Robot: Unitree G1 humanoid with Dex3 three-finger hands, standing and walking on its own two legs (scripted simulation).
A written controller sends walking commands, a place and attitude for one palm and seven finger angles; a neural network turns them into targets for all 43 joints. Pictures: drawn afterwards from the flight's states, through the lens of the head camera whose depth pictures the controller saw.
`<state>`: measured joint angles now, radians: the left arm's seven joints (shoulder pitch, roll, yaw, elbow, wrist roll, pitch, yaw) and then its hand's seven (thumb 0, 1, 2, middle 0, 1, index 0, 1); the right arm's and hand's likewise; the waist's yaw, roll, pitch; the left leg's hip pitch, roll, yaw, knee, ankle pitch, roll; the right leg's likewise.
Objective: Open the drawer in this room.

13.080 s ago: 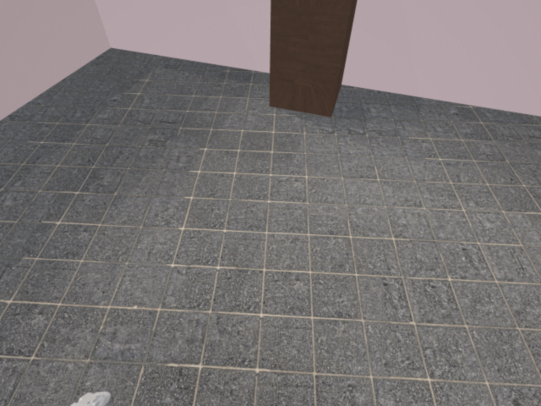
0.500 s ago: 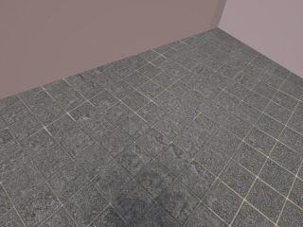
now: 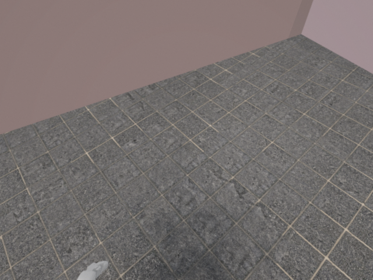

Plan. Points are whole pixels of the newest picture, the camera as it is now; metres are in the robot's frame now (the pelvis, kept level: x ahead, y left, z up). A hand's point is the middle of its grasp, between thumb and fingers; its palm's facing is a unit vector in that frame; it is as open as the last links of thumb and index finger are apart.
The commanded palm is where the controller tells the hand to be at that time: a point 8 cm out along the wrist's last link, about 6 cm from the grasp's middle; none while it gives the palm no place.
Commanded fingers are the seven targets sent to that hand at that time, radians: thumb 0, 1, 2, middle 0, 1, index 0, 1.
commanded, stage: turn or walk to find it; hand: left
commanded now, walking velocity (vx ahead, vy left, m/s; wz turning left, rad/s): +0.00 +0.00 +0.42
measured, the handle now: out of the picture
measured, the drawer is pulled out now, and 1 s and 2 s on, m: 0.00 0.00 0.00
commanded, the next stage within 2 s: none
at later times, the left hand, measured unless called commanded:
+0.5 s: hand out of the picture -0.05 +0.25 -0.18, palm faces +0.28 -0.93 -0.24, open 7.4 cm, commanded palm none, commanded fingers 0.00 0.90 0.90 -0.20 -0.30 -0.20 -0.30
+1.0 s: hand out of the picture +0.00 +0.22 -0.14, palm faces +0.42 -0.87 -0.26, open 7.4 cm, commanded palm none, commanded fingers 0.00 0.90 0.90 -0.20 -0.30 -0.20 -0.30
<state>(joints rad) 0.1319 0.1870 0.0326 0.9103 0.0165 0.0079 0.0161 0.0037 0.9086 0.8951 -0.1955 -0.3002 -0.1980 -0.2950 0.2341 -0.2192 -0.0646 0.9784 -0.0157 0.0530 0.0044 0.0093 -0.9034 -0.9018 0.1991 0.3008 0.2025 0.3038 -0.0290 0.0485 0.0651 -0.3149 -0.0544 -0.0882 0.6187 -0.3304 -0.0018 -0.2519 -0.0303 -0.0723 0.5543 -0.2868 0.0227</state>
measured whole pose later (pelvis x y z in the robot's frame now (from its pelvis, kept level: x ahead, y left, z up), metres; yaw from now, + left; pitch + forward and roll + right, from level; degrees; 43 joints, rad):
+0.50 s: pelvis -0.02 +0.04 +0.00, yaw +14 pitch -1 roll +0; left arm 0.25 0.26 0.06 1.00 0.02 0.06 0.02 0.01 0.91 0.89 -0.20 -0.30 -0.20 -0.30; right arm 0.14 -0.21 -0.05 0.95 -0.02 0.03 0.01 0.01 -0.91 -0.90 0.19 0.30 0.20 0.30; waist 0.03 -0.06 0.09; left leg -0.27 0.00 0.07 0.62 -0.34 0.04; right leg -0.36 -0.14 -0.13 0.90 -0.52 0.06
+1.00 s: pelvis -0.02 +0.00 +0.00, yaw +26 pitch -1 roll +1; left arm 0.15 0.17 0.02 0.90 0.02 0.00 0.02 0.00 0.91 0.89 -0.20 -0.30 -0.20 -0.30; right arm 0.23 -0.23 -0.08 0.98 -0.02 0.07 0.01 0.01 -0.91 -0.90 0.20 0.30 0.20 0.30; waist -0.03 0.05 0.07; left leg -0.42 -0.07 -0.08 0.92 -0.46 -0.02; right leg -0.24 -0.05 -0.10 0.56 -0.30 -0.02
